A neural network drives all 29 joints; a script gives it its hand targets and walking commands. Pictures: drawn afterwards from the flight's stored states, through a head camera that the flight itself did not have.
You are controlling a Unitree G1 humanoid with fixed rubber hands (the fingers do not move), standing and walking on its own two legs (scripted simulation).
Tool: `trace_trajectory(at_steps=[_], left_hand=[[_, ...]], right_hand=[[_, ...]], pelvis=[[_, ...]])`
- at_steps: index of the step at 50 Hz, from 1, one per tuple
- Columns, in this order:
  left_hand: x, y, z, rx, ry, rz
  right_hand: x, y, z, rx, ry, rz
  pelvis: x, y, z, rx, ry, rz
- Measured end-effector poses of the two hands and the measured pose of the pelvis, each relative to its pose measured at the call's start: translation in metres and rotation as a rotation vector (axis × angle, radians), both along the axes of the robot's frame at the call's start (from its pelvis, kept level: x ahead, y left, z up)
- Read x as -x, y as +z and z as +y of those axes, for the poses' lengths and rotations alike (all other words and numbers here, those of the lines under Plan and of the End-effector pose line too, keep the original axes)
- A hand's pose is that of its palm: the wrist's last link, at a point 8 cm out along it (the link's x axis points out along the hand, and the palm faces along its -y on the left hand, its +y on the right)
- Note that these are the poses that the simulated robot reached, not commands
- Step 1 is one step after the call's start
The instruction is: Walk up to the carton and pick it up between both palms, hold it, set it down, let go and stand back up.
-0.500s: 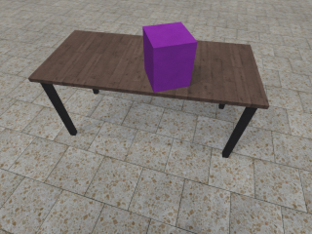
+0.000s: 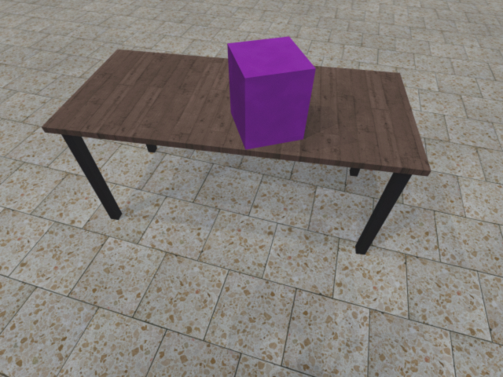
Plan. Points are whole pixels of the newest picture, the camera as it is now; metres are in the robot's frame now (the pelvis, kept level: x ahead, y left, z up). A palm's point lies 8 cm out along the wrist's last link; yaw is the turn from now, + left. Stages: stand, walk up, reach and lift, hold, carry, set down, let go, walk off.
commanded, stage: walk up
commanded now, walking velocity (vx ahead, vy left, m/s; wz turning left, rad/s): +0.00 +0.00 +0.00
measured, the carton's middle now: (267, 93) +0.92 -0.02 -0.07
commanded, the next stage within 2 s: none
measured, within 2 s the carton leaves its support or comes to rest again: neither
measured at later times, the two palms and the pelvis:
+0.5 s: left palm out of the picture +0.06 +0.19 -0.15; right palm out of the picture +0.02 -0.31 -0.18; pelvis +0.08 -0.06 -0.03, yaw -5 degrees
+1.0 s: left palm (146, 289) +0.31 +0.24 -0.16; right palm (379, 273) +0.35 -0.25 -0.14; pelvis +0.31 +0.00 -0.03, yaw -6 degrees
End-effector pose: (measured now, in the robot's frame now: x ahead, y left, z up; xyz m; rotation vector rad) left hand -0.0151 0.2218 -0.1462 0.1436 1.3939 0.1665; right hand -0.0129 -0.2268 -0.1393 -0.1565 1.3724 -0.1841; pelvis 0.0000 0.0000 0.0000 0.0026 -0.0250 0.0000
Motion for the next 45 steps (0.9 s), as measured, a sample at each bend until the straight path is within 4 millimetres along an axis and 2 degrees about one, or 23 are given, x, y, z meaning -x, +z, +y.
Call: trace_trajectory(at_steps=[6,11,17,19,21,23,25,30,34,37,40,45], left_hand=[[-0.002,0.001,0.001,-0.002,-0.004,-0.006],[-0.008,0.003,0.002,-0.008,-0.061,0.014],[-0.049,0.010,-0.009,-0.034,-0.094,-0.035],[-0.064,0.008,-0.015,-0.055,-0.086,-0.070],[-0.073,0.001,-0.021,-0.085,-0.062,-0.098],[-0.074,-0.004,-0.028,-0.104,-0.038,-0.090],[-0.072,-0.002,-0.035,-0.102,-0.010,-0.055],[-0.077,0.013,-0.052,-0.069,-0.024,0.031],[-0.094,0.019,-0.056,-0.037,-0.032,0.077],[-0.117,0.017,-0.051,-0.023,-0.037,0.090],[-0.148,0.009,-0.039,-0.017,-0.041,0.089],[-0.219,-0.016,-0.006,-0.014,-0.077,0.084]], right_hand=[[0.001,0.000,0.000,0.000,-0.001,0.002],[0.010,-0.001,-0.012,0.016,-0.063,-0.019],[0.032,-0.011,-0.036,0.006,-0.137,0.077],[0.030,-0.021,-0.048,-0.007,-0.150,0.110],[0.021,-0.036,-0.061,-0.018,-0.135,0.134],[0.000,-0.043,-0.071,-0.025,-0.096,0.139],[-0.031,-0.040,-0.079,-0.026,-0.058,0.110],[-0.121,-0.018,-0.088,-0.014,-0.008,-0.047],[-0.181,-0.006,-0.087,-0.007,0.004,-0.125],[-0.222,-0.003,-0.080,-0.001,0.019,-0.150],[-0.268,-0.005,-0.066,0.004,0.045,-0.178],[-0.341,-0.011,-0.038,0.026,0.062,-0.244]], pelvis=[[-0.001,0.000,0.000,-0.001,-0.006,0.000],[-0.012,-0.002,-0.005,-0.010,-0.046,0.002],[-0.035,-0.007,-0.027,-0.025,-0.083,-0.020],[-0.048,-0.015,-0.038,-0.028,-0.093,-0.031],[-0.060,-0.027,-0.049,-0.012,-0.097,-0.042],[-0.071,-0.032,-0.057,0.007,-0.082,-0.052],[-0.084,-0.029,-0.061,0.008,-0.082,-0.055],[-0.119,-0.011,-0.063,0.001,-0.102,-0.052],[-0.152,-0.006,-0.059,0.009,-0.105,-0.039],[-0.179,-0.008,-0.052,0.020,-0.101,-0.027],[-0.209,-0.016,-0.041,0.034,-0.098,-0.018],[-0.265,-0.034,-0.018,0.000,-0.106,-0.018]])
